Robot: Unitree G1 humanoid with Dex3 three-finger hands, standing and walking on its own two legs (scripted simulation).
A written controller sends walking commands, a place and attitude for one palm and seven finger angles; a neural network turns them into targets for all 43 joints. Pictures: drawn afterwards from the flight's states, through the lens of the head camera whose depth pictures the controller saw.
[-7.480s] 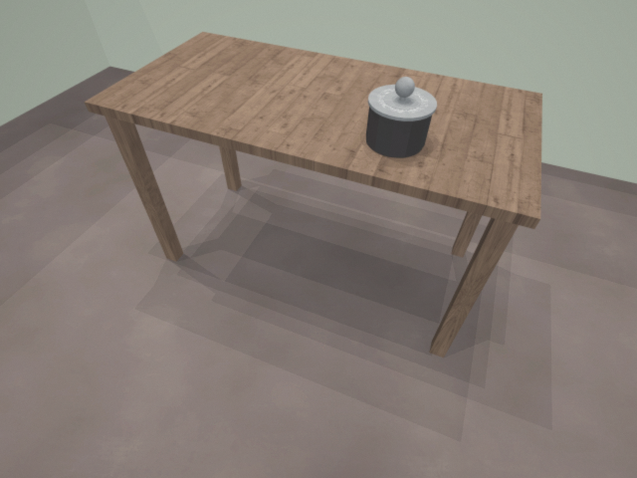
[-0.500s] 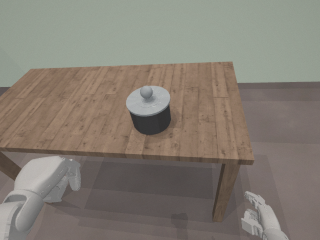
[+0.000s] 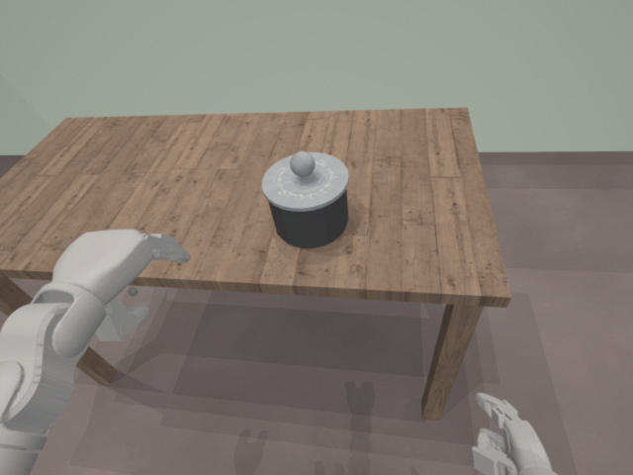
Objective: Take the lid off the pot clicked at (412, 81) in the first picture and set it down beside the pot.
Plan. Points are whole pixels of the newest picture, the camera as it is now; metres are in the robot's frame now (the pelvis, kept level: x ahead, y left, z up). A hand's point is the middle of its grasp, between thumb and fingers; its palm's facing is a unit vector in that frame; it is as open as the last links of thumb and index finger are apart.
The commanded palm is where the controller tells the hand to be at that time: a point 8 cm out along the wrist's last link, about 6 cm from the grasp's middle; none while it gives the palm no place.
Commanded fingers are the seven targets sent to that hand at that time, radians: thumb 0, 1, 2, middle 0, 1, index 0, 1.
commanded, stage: reach forward and open the fingers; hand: left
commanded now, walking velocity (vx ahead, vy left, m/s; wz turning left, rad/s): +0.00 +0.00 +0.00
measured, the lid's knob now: (302, 164) +0.59 +0.10 +0.07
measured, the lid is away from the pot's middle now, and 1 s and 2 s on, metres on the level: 0.00 0.00 0.00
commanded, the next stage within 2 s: move the open hand above the knob in 0.16 s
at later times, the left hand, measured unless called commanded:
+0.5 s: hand (156, 230) +0.34 +0.23 +0.16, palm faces -0.11 -0.03 -0.99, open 10.2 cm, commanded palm +0.32 +0.22 +0.22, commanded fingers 0.00 -0.34 1.49 -0.83 -0.08 -0.83 -0.08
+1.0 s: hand (227, 198) +0.41 +0.16 +0.16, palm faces -0.18 +0.03 -0.98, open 10.2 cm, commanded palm +0.40 +0.17 +0.22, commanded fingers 0.00 -0.34 1.49 -0.83 -0.08 -0.83 -0.08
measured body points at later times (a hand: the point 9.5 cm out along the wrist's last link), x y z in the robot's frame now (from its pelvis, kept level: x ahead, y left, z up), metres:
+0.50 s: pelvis +0.00 +0.00 +0.00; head +0.01 -0.05 +0.45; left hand +0.34 +0.23 +0.22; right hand +0.21 -0.22 -0.10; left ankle +0.02 +0.07 -0.74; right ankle +0.02 -0.12 -0.74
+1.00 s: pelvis +0.02 -0.02 +0.00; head +0.04 -0.07 +0.44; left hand +0.41 +0.15 +0.21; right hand +0.21 -0.25 -0.12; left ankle +0.02 +0.07 -0.74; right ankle +0.02 -0.12 -0.74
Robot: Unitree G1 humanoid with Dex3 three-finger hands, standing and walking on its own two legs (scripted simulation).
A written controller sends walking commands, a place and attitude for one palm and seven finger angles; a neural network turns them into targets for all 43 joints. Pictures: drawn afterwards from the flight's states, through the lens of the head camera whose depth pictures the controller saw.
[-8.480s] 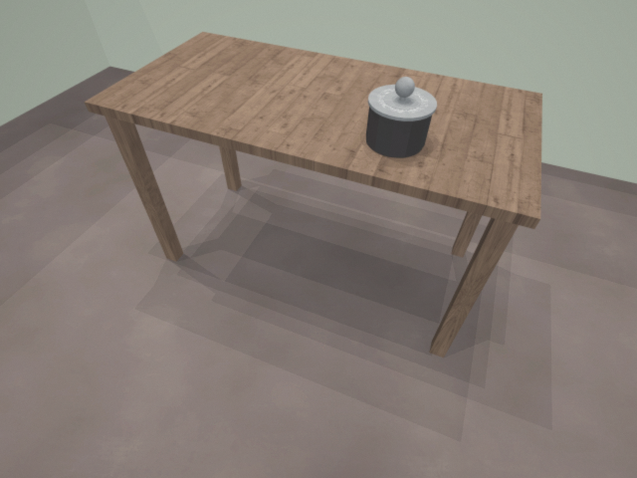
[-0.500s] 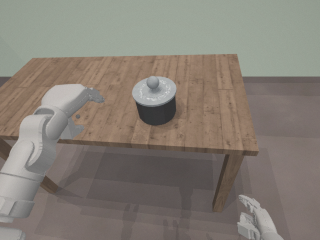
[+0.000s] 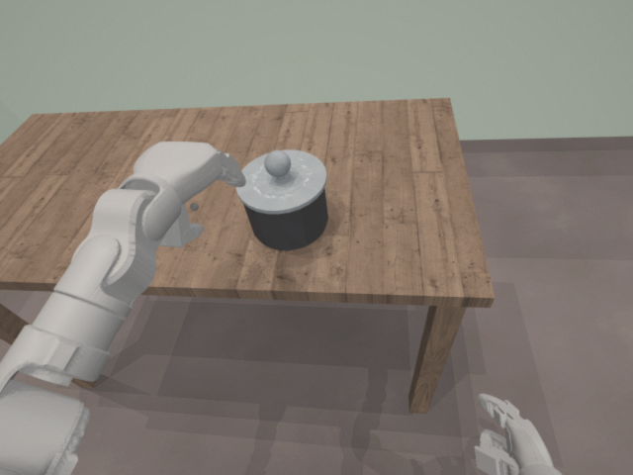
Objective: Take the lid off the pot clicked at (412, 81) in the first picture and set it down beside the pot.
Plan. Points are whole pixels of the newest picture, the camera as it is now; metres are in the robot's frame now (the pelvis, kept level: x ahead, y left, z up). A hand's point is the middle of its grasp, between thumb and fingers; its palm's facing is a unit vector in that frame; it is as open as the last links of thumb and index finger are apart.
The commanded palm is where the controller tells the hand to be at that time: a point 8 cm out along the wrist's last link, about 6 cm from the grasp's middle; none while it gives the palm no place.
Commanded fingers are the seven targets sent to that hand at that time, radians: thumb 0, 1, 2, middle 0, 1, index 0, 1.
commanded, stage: move the open hand above the knob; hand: left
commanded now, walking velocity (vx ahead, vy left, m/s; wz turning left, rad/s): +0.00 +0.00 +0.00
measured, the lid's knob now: (277, 163) +0.57 +0.10 +0.07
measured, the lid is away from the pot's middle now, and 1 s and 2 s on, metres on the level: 0.00 0.00 0.00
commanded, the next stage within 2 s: lower the open fingers around the knob in 1.56 s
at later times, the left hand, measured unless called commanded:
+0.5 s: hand (236, 179) +0.45 +0.13 +0.15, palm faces -0.29 +0.02 -0.96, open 10.2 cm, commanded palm +0.46 +0.14 +0.22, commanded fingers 0.00 -0.34 1.49 -0.83 -0.08 -0.83 -0.08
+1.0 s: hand (265, 125) +0.54 +0.10 +0.17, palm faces -0.27 -0.04 -0.96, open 10.2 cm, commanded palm +0.53 +0.11 +0.22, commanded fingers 0.00 -0.34 1.49 -0.83 -0.08 -0.83 -0.08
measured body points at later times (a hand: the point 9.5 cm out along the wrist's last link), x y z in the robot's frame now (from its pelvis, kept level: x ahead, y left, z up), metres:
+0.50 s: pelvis +0.00 +0.00 +0.00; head +0.03 -0.04 +0.45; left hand +0.46 +0.13 +0.20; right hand +0.13 -0.25 -0.14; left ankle +0.00 +0.09 -0.74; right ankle +0.00 -0.11 -0.74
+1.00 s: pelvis +0.02 +0.01 +0.00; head +0.08 -0.02 +0.44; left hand +0.55 +0.10 +0.22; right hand +0.03 -0.25 -0.14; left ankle +0.00 +0.09 -0.74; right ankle +0.00 -0.11 -0.74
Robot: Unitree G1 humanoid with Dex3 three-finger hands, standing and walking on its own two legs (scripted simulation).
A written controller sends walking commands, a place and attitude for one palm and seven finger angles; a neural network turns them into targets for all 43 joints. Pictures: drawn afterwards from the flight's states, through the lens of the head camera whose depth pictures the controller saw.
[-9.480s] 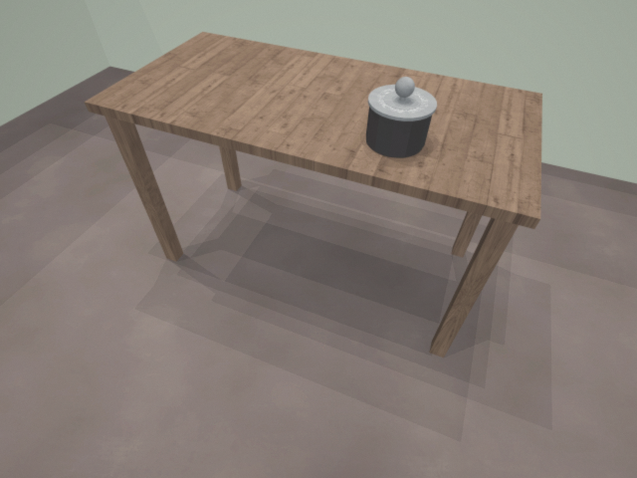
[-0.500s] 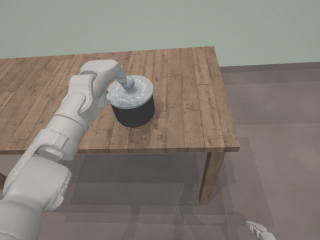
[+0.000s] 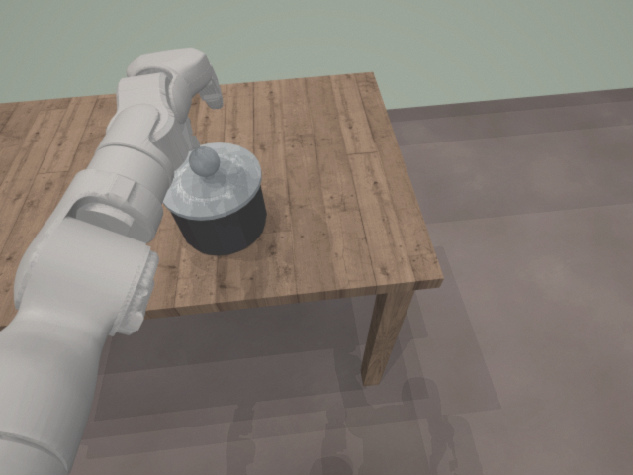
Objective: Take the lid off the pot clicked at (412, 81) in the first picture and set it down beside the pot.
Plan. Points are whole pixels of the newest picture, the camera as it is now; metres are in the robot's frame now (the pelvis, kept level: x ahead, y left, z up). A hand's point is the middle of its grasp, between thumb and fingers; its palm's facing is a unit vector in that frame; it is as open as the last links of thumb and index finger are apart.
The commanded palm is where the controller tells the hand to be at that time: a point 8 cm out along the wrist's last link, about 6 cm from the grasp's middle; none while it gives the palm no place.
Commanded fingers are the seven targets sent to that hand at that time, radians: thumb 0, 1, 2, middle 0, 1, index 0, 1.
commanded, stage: move the open hand above the knob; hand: left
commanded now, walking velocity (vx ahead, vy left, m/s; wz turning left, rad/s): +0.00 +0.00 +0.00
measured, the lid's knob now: (204, 161) +0.55 +0.12 +0.08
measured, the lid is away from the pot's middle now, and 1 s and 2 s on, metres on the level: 0.00 0.00 0.00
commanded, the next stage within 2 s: lower the open fingers around the knob in 0.56 s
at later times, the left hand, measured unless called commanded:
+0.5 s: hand (186, 130) +0.51 +0.12 +0.16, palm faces -0.30 -0.04 -0.95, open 10.2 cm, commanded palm +0.51 +0.12 +0.22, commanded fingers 0.00 -0.34 1.49 -0.83 -0.08 -0.83 -0.08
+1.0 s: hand (196, 141) +0.51 +0.11 +0.14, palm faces -0.35 -0.05 -0.93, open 10.2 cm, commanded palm +0.52 +0.12 +0.20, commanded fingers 0.00 -0.34 1.49 -0.83 -0.08 -0.83 -0.08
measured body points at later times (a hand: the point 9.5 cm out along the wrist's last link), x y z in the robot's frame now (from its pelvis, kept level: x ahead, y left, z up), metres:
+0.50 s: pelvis +0.00 +0.00 +0.00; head +0.06 -0.02 +0.45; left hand +0.52 +0.11 +0.22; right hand +0.07 -0.26 -0.14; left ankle -0.02 +0.07 -0.74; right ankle -0.02 -0.12 -0.74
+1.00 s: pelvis +0.00 +0.00 +0.00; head +0.07 -0.02 +0.44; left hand +0.53 +0.11 +0.19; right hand +0.02 -0.27 -0.14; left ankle -0.02 +0.07 -0.74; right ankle -0.02 -0.12 -0.74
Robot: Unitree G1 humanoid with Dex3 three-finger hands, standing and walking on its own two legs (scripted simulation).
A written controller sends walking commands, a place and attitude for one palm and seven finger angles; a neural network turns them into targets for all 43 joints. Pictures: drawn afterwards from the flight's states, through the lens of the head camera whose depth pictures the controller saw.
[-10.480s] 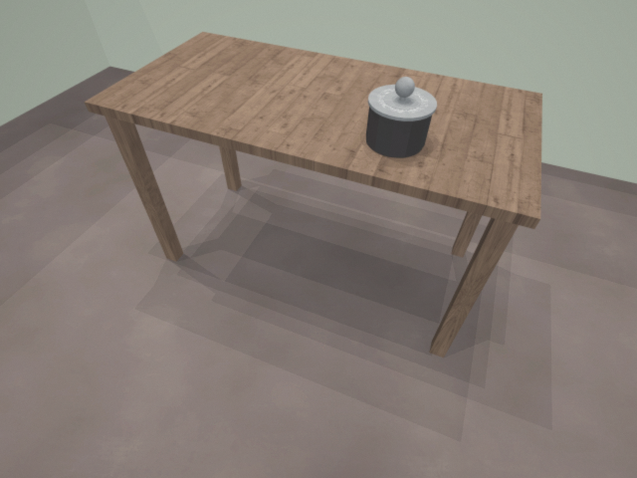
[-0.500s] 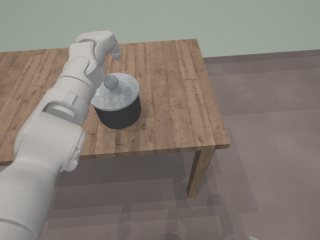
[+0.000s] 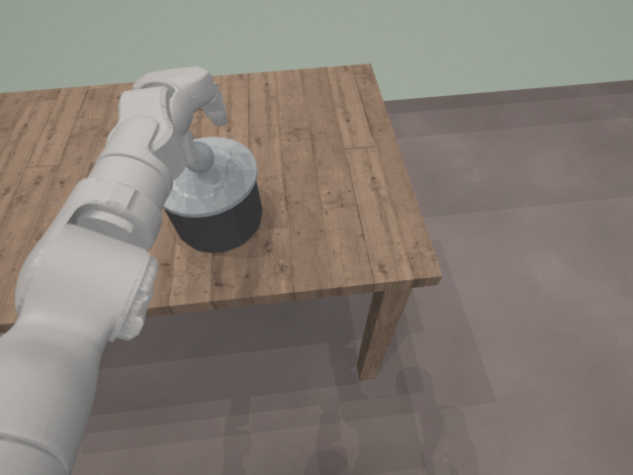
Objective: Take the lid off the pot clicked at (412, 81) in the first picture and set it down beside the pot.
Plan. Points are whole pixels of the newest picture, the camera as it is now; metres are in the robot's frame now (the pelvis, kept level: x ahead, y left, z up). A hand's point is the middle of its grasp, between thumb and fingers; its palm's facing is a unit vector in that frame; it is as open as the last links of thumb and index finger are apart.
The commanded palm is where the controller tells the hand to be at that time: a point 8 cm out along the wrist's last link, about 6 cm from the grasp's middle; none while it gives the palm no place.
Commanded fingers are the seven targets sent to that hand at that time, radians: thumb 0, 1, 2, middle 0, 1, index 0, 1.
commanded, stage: lower the open fingers around the knob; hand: left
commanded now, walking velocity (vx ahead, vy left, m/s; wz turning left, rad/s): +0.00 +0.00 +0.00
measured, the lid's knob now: (198, 157) +0.54 +0.12 +0.08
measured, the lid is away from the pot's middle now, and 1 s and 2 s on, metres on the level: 0.00 0.00 0.00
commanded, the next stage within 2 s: close the fingers and squeeze the knob in 0.78 s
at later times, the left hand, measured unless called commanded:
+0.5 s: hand (188, 159) +0.51 +0.13 +0.10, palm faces -0.40 -0.05 -0.92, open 10.2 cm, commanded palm +0.53 +0.12 +0.16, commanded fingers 0.00 -0.34 1.49 -0.83 -0.08 -0.83 -0.08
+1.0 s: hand (196, 161) +0.51 +0.12 +0.10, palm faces -0.40 -0.07 -0.91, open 10.3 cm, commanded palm +0.52 +0.12 +0.16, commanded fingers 0.00 -0.07 1.00 -0.51 -0.78 -0.51 -0.78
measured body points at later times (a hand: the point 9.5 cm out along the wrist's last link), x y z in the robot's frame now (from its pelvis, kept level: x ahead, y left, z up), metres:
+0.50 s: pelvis +0.00 +0.00 +0.00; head +0.08 -0.01 +0.44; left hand +0.53 +0.13 +0.15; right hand +0.02 -0.27 -0.14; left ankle -0.02 +0.08 -0.74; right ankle -0.02 -0.12 -0.74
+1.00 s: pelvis +0.01 +0.00 +0.00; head +0.08 -0.02 +0.44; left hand +0.53 +0.12 +0.15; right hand +0.00 -0.26 -0.14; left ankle -0.02 +0.08 -0.74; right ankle -0.02 -0.12 -0.74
